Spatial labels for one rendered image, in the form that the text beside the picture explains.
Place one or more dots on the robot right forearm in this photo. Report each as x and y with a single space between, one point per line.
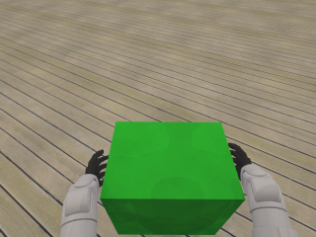
266 203

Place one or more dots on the robot left forearm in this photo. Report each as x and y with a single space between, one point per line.
79 215

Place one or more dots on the robot right hand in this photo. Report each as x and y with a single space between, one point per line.
241 159

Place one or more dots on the carton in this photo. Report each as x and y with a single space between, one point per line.
170 178

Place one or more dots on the robot left hand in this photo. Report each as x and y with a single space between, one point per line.
94 168

